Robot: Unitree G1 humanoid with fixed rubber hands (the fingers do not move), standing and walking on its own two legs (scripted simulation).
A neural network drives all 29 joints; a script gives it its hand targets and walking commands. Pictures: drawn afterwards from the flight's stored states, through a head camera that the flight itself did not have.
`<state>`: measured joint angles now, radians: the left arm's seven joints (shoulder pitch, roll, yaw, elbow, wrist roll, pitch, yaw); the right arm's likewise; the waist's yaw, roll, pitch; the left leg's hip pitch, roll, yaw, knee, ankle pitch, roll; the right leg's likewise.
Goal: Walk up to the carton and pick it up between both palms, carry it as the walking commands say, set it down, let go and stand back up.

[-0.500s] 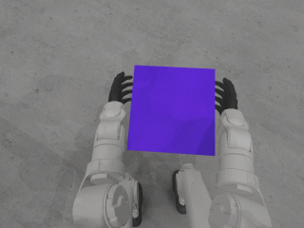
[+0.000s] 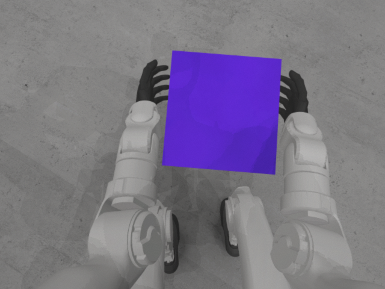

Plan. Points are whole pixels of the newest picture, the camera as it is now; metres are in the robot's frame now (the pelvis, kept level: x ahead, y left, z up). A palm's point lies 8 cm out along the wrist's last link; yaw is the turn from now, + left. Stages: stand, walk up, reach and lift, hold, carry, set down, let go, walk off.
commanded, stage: set down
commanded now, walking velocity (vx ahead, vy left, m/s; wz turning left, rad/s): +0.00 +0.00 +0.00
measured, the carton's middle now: (215, 123) +0.45 -0.08 -0.17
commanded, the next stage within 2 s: none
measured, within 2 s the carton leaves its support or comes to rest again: neither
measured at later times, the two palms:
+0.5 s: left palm (158, 104) +0.51 +0.05 -0.16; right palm (280, 114) +0.45 -0.23 -0.17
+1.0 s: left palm (164, 107) +0.53 +0.05 -0.26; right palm (269, 114) +0.48 -0.23 -0.26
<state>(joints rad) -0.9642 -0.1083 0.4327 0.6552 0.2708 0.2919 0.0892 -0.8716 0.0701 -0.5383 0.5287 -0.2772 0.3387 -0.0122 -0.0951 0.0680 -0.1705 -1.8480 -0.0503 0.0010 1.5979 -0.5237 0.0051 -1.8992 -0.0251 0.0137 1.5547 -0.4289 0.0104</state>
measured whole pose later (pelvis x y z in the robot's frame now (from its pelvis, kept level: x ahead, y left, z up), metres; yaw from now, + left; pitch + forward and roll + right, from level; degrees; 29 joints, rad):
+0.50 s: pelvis -0.02 +0.00 -0.07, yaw +0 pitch +46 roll +1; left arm -1.18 -0.03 0.45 0.73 0.25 0.30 0.11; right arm -1.09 -0.01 -0.54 0.62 -0.26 0.36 -0.03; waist -0.09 0.07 -0.05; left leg -2.07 -0.07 -0.01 1.82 -0.54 -0.01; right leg -2.13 -0.01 0.02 1.77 -0.43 0.01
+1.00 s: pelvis -0.02 +0.00 -0.12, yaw +0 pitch +46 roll +1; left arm -1.30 0.05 0.37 0.77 0.15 0.27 0.15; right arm -1.22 -0.10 -0.47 0.67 -0.17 0.33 -0.05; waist -0.10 0.07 0.10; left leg -2.21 -0.08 -0.01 2.00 -0.59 -0.02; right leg -2.28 -0.02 0.02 1.95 -0.48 0.00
